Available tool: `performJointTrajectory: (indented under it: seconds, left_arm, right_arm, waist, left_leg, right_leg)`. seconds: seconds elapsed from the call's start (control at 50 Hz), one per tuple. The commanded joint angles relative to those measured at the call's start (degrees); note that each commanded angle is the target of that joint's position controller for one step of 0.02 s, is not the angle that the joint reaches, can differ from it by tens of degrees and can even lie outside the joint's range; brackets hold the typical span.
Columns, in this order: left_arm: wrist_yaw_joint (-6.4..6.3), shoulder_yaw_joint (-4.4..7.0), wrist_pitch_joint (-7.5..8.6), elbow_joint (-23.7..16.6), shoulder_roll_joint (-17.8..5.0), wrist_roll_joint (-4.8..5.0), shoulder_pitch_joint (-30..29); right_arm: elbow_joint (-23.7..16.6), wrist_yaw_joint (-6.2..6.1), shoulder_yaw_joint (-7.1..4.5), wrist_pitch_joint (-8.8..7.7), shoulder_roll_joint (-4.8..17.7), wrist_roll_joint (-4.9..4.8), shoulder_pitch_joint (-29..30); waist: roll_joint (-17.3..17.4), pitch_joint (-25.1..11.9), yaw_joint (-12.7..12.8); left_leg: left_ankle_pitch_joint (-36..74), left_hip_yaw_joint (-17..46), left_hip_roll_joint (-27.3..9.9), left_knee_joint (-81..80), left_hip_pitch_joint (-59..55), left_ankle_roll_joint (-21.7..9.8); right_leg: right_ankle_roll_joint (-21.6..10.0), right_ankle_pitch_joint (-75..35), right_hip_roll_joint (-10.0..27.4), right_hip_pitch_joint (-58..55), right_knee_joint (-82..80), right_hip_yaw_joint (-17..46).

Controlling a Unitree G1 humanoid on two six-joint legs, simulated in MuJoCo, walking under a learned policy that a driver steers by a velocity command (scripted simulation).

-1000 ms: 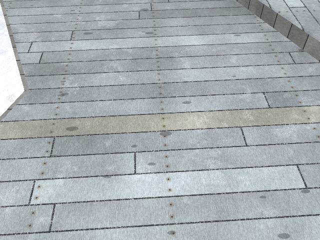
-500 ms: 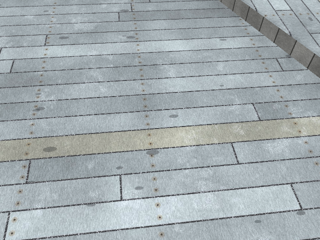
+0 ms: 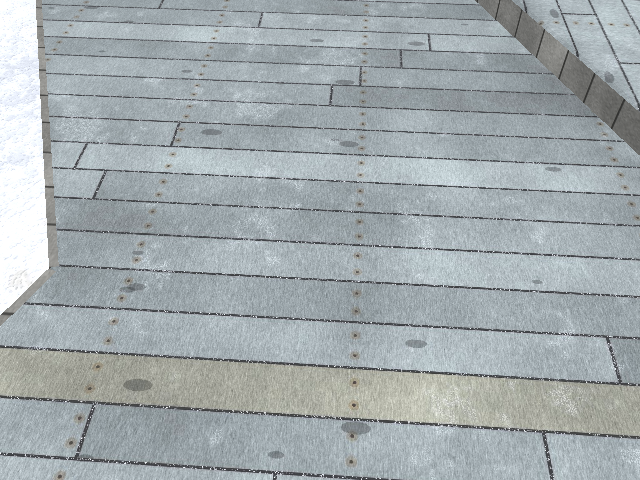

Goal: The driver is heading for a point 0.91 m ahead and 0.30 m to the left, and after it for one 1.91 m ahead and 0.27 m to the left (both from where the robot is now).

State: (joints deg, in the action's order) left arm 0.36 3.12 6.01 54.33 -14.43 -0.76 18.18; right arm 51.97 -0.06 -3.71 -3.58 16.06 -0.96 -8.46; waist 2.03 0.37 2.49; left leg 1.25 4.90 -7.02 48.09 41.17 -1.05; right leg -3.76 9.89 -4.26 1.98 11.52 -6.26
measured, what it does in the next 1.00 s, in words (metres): walks ahead, turning left: left foot, then right foot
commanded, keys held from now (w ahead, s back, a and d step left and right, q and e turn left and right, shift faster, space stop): w+q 0.70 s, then w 0.30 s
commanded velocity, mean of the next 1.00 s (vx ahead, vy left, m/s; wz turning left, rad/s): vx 0.50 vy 0.00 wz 0.46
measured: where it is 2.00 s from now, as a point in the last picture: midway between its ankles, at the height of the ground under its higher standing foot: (228, 360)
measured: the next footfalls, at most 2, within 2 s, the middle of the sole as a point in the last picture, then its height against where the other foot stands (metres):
left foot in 0.22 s outside the picture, level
right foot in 0.70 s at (331, 427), level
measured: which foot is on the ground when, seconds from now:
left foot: up 0.00-0.20, down 0.22-0.72, up 0.74-1.00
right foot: down 0.00-0.24, up 0.26-0.68, down 0.70-1.00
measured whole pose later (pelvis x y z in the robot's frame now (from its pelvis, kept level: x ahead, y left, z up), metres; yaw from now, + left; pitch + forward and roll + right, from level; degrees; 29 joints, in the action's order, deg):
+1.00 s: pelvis +0.58 +0.12 +0.00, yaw +29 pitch +2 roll -1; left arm 1.0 3.3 5.6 50.6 -15.1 0.4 20.1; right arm 39.1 0.1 -3.3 -3.1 16.3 -0.5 -9.8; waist 2.5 0.7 4.3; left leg -9.3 3.0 -5.3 48.1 36.8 -0.7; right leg -2.1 11.1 -2.3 6.8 15.9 -2.5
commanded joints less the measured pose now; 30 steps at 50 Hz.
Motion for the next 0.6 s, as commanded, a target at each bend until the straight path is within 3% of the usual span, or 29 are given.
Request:
performJointTrajectory:
  seconds: [0.02, 0.04, 0.06, 0.08, 0.14, 0.18, 0.2, 0.22, 0.24, 0.26, 0.28, 0.3, 0.32, 0.34, 0.36, 0.42, 0.46, 0.52, 0.6]
  left_arm:
    - [-0.76, 1.34, 0.08, -3.37, -7.1, -0.92, -3.06]
    - [-1.05, 1.79, 0.33, -2.42, -9.22, 0.79, -0.74]
    - [-1.2, 1.73, 0.1, -2.37, -8.66, 0.83, -0.33]
    - [-1.24, 1.84, -0.25, -1.85, -9.19, 0.92, 0.47]
    - [-1.45, 2.35, -1.78, -1.55, -10.27, 1.14, 1.33]
    - [-1.8, 2.83, -2.64, -2.37, -11.89, 1.37, -0.24]
    - [-2.05, 2.92, -3.24, -2.83, -12.31, 1.29, -1.0]
    - [-2.37, 2.53, -3.59, -3.56, -11.7, 1.23, -1.3]
    - [-2.31, 1.42, -2.8, -5.69, -9.05, 0.16, 0.11]
    - [-1.23, -0.71, -0.43, -7.69, -2.71, -0.23, 2.16]
    - [-0.17, 0.43, 2.02, -8.68, -7.96, 1.88, -3.45]
    - [0.28, 0.55, 3.2, -9.97, -8.92, 3.38, -7.28]
    - [-0.03, 0.51, 3.6, -9.95, -8.25, 2.56, -8.13]
    - [-0.48, 1.2, 3.14, -9.57, -9.13, 1.12, -8.51]
    - [-0.46, 1.44, 2.33, -9.66, -9.03, 0.66, -7.68]
    - [-0.66, 1.25, 0.55, -10.67, -7.14, -0.14, -7.78]
    - [-0.81, 0.85, 0.29, -12.39, -6.19, -0.24, -12.46]
    - [-0.32, 0.21, 0.69, -14.22, -4.73, 0.22, -18.56]
    - [0.38, 0.8, 1.29, -16.23, -7.01, 1.18, -21.94]
  right_arm:
    - [-3.72, 1.01, -1.18, 1.01, 2.85, -0.31, 1.67]
    - [-4.77, 1.09, 0.09, 0.2, 1.51, 0.05, 4.92]
    - [-5.75, 1.45, 0.11, -0.13, 1.35, -0.23, 6.75]
    - [-6.77, 1.89, 0.57, -0.46, 0.62, -0.03, 8.8]
    - [-9.7, 3.27, 0.51, -0.71, 1.63, -0.18, 10.62]
    - [-10.56, 3.69, -0.48, -0.47, 3.89, -0.3, 7.38]
    - [-9.52, 3.67, -1.67, -0.32, 5.86, -0.36, 1.1]
    - [-7.22, 3.09, -3.68, -0.21, 9.42, -0.58, -8.56]
    - [-5.89, 1.69, -5.73, 0.45, 15.47, -0.51, -17.23]
    - [-7.31, 1.75, -5.5, 0.11, 17.2, -0.82, -15.14]
    - [-7.57, 1.78, -3.96, -0.14, 12.31, -0.08, -15.89]
    - [-7.83, 1.54, -3.29, -0.45, 9.32, 0.2, -13.85]
    - [-8.65, 1.59, -2.91, -0.7, 8.13, 0.22, -9.82]
    - [-9.74, 1.48, -2.25, -0.82, 5.96, 0.35, -6.42]
    - [-10.79, 1.28, -1.91, -0.76, 5.46, 0.84, -4.61]
    - [-11.38, 0.39, -2.53, -0.88, 7.78, 0.37, -5.04]
    - [-11.25, -0.39, -2.97, -0.74, 9.16, 0.09, -6.57]
    - [-10.92, -0.89, -3.11, -0.18, 9.29, -0.19, -8.94]
    - [-9.89, -1.04, -3.05, 0.36, 8.58, -0.64, -12.23]
  waist:
    - [-6.62, 5.07, -2.39]
    - [-4.49, 5.02, 0.77]
    - [-2.42, 5.53, 0.87]
    - [-2.35, 6.08, 1.73]
    - [-3.85, 4.97, 1.65]
    - [-6.27, 1.62, -1.08]
    - [-6.83, -2.24, -4.63]
    - [-5.36, -7.42, -9.3]
    - [3.23, -14.26, -11.1]
    - [13.32, -20.25, -6.35]
    - [7.37, -19.96, -9.65]
    - [4.51, -13.07, -9.34]
    - [-1.75, -7.94, -6.42]
    - [-2.4, -5.37, -4.48]
    - [-1.31, -4.03, -2.69]
    - [-0.78, -2.03, -1.34]
    - [-0.33, -0.43, -2.63]
    - [1.8, 0.03, -5.31]
    - [3.18, -0.15, -6.31]
  left_leg:
    - [0.81, -7.78, 3.61, -2.58, -6.92, 1.46]
    - [5.71, -1.37, -0.62, -6.73, -2.71, -0.01]
    - [5.35, -2.31, 1.0, -9.89, 0.11, -0.49]
    - [4.91, -3.22, 1.13, -12.04, 1.19, -0.85]
    - [-3.51, -6.14, 2.47, -14.16, 0.75, -2.5]
    - [-9.67, -9.84, 5.95, -14.09, -6.51, -4.64]
    - [-10.69, -11.48, 8.57, -14.74, -15.04, -6.09]
    - [-8.08, -10.36, 10.45, -17.51, -29.55, -8.4]
    - [-10.78, 9.11, -1.14, -18.33, -49.3, -14.13]
    - [-17.75, 41.49, -12.91, -28.24, -63.67, -24.39]
    - [-18.73, 39.54, -11.82, -31.2, -64.6, -21.83]
    - [-14.92, 29.83, -9.62, -30.84, -58.44, -19.22]
    - [-9.33, 23.12, -7.0, -31.43, -49.04, -17.28]
    - [-4.11, 18.67, -5.05, -32.59, -42.14, -16.1]
    - [-1.15, 17.14, -3.87, -34.09, -37.22, -16.17]
    - [4.84, 12.92, -2.24, -36.41, -30.19, -16.76]
    - [4.34, 10.1, -0.16, -36.75, -27.6, -15.29]
    - [-1.41, 7.87, 2.79, -35.56, -25.12, -12.14]
    - [-6.79, 13.41, 0.5, -31.46, -29.9, -10.54]
  right_leg:
    - [-5.96, -7.28, 16.04, 7.96, -9.53, 4.12]
    - [-6.21, -7.03, 16.79, 4.4, -7.8, 2.76]
    - [-5.97, -8.86, 17.37, -0.77, -6.82, 1.66]
    - [-5.81, -10.33, 18.21, -3.17, -5.87, 1.03]
    - [-5.1, -19.66, 20.48, -9.64, -0.56, -0.32]
    - [-3.75, -40.86, 20.54, -10.67, 7.89, -2.29]
    - [-2.66, -49.47, 19.56, -9.35, 17.02, -3.78]
    - [-0.55, -48.03, 17.04, -2.93, 30.04, -5.4]
    - [2.6, -27.75, 13.03, 15.58, 50.2, -6.28]
    - [5.38, 21.14, -0.08, 36.65, 67.85, 3.11]
    - [3.41, 20.58, 3.47, 43.26, 70.61, 12.71]
    - [1.94, 16.21, 6.17, 45.4, 68.31, 11.85]
    - [1.75, 12.1, 8.78, 43.01, 62.02, 11.36]
    - [2.24, 9.87, 10.51, 39.08, 56.68, 11.14]
    - [2.86, 8.55, 11.14, 35.69, 54.71, 11.3]
    - [5.93, 4.91, 10.73, 33.74, 46.5, 9.71]
    - [7.37, -2.54, 9.43, 33.55, 37.04, 8.87]
    - [7.52, -14.45, 6.21, 28.36, 23.58, 8.04]
    - [6.33, -15.33, 4.89, 26.03, 16.91, 10.33]
Over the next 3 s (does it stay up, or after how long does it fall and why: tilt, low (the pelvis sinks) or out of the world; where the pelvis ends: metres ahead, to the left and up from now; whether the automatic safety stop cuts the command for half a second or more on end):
stays up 0.98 0.24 -0.03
